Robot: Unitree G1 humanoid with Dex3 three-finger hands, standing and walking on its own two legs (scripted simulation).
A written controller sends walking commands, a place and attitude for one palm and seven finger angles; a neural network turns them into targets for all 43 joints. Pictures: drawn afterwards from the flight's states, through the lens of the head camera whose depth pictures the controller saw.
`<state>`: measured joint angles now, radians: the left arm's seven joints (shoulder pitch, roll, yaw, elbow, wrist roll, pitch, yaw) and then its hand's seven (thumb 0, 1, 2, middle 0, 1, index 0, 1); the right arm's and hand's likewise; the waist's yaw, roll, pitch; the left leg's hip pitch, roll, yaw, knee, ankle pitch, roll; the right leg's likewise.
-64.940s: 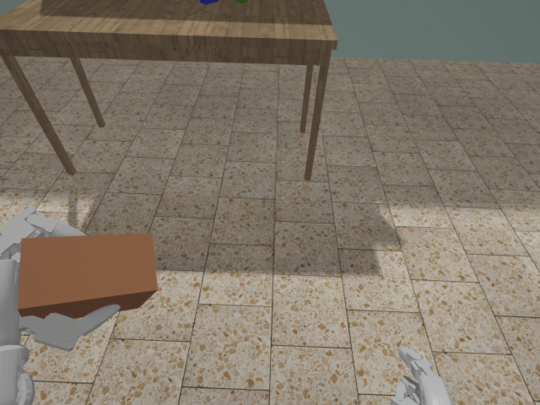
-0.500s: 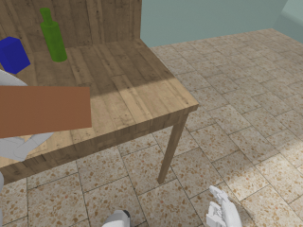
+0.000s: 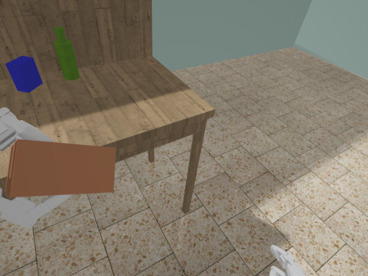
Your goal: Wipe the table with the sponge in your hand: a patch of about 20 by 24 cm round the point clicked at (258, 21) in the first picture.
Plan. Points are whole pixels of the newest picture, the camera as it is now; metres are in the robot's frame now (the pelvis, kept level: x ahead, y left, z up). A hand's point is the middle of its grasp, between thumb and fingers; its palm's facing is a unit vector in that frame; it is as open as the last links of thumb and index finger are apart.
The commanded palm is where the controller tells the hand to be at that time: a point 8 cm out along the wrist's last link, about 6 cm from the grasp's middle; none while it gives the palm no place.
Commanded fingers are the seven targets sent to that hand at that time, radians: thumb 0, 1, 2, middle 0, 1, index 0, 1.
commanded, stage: stop stepping back and stand still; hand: left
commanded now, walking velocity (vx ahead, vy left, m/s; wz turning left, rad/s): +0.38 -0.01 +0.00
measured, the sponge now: (75, 169) +0.22 +0.19 +0.20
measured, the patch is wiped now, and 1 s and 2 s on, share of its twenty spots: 1.00 1.00 1.00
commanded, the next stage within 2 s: stand and wait in 0.94 s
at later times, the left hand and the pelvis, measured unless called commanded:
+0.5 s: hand (23, 245) +0.10 +0.18 +0.24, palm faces +0.42 -0.83 -0.36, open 10.2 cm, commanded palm +0.05 +0.23 +0.23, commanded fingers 0.00 0.10 1.30 -1.20 -1.60 -1.20 -1.60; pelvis -0.11 -0.05 +0.00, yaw +0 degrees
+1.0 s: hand out of the picture +0.07 +0.18 +0.24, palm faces +0.53 -0.77 -0.36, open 10.2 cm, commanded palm +0.02 +0.21 +0.23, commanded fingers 0.00 0.10 1.30 -1.20 -1.60 -1.20 -1.60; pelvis -0.12 -0.08 +0.01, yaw +4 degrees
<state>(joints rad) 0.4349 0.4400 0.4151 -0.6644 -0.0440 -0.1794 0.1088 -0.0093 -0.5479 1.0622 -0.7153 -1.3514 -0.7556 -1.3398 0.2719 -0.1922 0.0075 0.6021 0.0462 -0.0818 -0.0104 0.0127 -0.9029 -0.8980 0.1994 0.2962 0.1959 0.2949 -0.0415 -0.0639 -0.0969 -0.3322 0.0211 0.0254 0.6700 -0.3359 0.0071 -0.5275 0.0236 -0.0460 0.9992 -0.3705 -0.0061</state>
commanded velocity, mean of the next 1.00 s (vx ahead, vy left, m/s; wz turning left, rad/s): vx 0.15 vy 0.07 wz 0.00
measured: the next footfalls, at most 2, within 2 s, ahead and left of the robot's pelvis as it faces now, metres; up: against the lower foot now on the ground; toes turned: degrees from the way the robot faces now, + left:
right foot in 0.10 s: +0.05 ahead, -0.10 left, +0.00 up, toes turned -3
left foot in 0.40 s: -0.11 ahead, +0.08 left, +0.00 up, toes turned +5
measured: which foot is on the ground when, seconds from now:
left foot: down 0.00-0.12, up 0.14-0.38, down 0.40-0.66, up 0.68-0.88, down 0.90-1.00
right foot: up 0.00-0.08, down 0.10-0.42, up 0.44-0.64, down 0.66-1.00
